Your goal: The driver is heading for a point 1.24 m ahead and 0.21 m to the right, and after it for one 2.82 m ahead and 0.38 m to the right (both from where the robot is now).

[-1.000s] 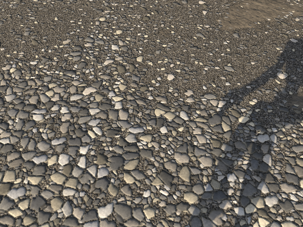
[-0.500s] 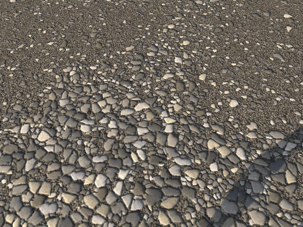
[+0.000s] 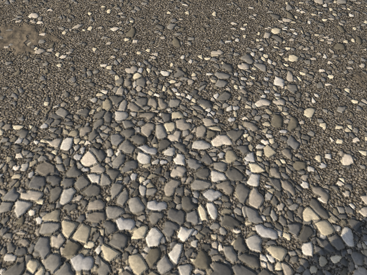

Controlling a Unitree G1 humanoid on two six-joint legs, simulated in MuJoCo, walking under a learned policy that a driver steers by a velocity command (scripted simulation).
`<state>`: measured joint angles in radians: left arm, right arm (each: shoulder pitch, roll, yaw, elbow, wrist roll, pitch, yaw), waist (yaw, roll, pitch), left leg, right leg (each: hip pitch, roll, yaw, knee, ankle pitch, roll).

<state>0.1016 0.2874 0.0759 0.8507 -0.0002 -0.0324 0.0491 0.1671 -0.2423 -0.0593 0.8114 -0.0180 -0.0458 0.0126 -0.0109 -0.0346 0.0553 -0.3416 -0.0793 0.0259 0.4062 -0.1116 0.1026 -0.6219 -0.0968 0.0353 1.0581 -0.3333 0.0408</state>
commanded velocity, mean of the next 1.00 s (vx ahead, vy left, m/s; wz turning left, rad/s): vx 0.05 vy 0.00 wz -0.20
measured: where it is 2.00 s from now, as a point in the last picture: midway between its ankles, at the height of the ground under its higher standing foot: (196, 231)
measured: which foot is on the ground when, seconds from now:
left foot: down 0.00-0.60, up 0.62-1.00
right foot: up 0.00-0.18, down 0.20-1.00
